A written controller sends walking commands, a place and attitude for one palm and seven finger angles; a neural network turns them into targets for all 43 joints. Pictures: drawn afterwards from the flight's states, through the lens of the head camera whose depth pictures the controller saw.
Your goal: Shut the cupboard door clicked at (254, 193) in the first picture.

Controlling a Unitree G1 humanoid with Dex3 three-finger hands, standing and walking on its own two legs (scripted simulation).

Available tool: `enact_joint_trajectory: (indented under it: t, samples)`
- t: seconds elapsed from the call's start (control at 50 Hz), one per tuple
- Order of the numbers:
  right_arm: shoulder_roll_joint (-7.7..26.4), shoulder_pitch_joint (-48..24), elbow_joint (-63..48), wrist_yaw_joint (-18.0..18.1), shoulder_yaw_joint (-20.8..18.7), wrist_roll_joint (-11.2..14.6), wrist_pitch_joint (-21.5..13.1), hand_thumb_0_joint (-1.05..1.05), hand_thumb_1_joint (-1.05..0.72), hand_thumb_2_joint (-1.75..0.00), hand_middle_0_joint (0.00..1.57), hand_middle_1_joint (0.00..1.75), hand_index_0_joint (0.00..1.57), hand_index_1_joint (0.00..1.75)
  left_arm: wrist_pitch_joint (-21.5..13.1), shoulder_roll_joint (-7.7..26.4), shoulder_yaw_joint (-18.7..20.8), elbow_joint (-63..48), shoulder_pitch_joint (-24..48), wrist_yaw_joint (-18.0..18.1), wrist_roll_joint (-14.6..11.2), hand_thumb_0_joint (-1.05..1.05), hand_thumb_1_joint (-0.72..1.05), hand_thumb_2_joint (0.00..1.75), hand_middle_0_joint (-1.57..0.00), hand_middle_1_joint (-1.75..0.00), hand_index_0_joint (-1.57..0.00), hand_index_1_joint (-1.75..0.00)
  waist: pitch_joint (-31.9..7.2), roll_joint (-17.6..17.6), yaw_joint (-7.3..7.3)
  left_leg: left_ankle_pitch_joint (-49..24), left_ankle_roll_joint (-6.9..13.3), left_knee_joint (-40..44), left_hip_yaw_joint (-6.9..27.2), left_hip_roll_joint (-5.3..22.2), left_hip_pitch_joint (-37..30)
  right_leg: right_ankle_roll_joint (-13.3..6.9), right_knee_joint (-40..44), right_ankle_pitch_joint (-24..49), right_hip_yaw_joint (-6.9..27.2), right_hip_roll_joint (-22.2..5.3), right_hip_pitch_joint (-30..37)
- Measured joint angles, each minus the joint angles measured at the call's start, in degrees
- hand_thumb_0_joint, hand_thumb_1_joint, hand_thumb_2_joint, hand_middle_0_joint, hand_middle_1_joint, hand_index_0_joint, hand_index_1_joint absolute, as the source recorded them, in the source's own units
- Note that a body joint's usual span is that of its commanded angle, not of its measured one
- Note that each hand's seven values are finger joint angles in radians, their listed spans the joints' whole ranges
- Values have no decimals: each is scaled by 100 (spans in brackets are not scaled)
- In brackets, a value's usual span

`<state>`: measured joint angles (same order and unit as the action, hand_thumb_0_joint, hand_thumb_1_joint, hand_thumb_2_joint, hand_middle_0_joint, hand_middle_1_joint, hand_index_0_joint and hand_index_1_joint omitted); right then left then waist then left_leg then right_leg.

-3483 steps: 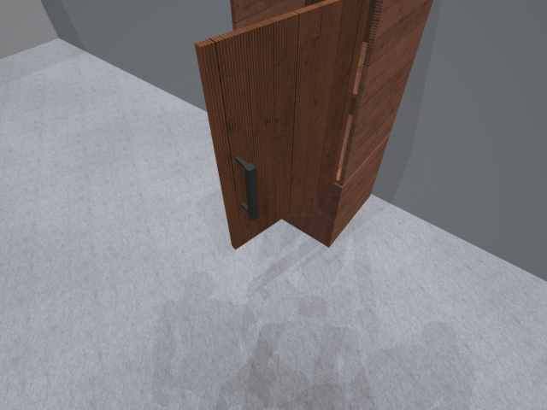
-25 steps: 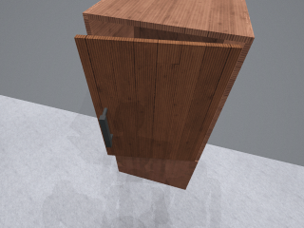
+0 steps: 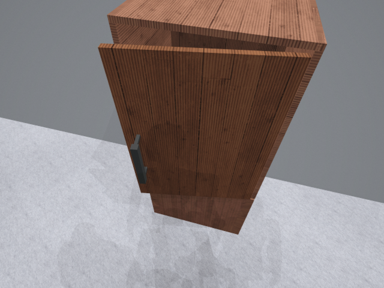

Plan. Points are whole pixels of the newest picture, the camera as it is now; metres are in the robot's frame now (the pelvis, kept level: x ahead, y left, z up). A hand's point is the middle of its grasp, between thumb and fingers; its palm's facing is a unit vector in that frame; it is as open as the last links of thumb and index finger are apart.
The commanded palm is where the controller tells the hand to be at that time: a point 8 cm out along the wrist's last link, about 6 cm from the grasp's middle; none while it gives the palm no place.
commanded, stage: come to a stop and stand still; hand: left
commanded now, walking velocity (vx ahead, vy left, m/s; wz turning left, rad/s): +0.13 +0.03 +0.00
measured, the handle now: (140, 160) +0.47 +0.19 -0.09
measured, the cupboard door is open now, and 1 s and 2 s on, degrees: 12 12 12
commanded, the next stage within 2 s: look again from close up in 0.36 s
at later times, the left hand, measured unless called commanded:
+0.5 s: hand out of the picture -0.02 +0.14 -0.18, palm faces +0.04 -0.99 -0.17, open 7.4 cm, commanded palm none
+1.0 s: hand out of the picture -0.02 +0.15 -0.18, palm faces +0.02 -0.98 -0.17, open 7.4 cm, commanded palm none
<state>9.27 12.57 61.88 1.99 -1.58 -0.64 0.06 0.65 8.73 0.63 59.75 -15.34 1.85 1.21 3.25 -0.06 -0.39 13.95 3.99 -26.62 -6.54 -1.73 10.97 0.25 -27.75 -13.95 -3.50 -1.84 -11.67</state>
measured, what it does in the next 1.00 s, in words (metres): stands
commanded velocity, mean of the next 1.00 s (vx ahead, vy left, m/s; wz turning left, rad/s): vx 0.01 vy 0.01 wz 0.00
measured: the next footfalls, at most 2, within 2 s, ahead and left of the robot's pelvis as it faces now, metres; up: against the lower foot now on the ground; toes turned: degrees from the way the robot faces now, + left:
none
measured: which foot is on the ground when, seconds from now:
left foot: down 0.00-1.00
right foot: down 0.00-1.00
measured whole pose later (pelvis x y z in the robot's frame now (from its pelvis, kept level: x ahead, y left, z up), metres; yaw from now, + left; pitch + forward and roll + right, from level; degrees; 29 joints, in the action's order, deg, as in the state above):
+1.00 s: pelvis -0.01 -0.01 +0.00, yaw +0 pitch -3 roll +0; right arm 8.3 15.5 64.4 0.7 -0.5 -0.3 -0.2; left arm -0.6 8.1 -1.2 61.1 -19.3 2.2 1.0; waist 1.3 -0.6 -0.2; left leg 12.0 3.1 -25.6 -6.1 -1.0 11.2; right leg -0.7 -26.1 -12.0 -4.0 -1.0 -11.6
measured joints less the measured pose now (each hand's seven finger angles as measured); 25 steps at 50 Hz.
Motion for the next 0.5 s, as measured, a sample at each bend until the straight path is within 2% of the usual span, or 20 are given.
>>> enact_joint_trajectory:
  t: [0.12,0.24,0.32,0.5]
  samples:
    - [-35,274,133,-99,93,-33,-17,1,-93,-90,20,30,20,30,-67,-64,-72,183,-288,-56,13,1,93,90,-20,-30,-19,-30,-239,-35,5,-76,-64,139,38,43,-46,-70,173,72,-37,56,68]
    - [-196,589,317,-99,187,-8,-46,1,-91,-90,20,30,19,30,-122,-206,-125,347,-540,-53,-13,1,92,90,-20,-30,-19,-30,-240,-90,-19,-40,-89,159,52,55,-110,-92,164,15,-47,71,119]
    - [-278,682,144,-128,170,-10,-71,1,-91,-90,20,30,20,30,-145,-197,-267,256,-614,-11,-2,1,91,90,-20,-30,-19,-30,-131,-104,81,34,-100,-83,125,45,94,-108,-84,-103,-124,39,-54]
    - [-152,538,72,-33,73,-5,-51,2,-92,-90,20,30,20,30,-145,-227,-199,214,-599,40,4,1,91,90,-20,-30,-19,-30,-321,96,59,256,-107,-406,114,101,174,-114,-309,-255,-108,76,-103]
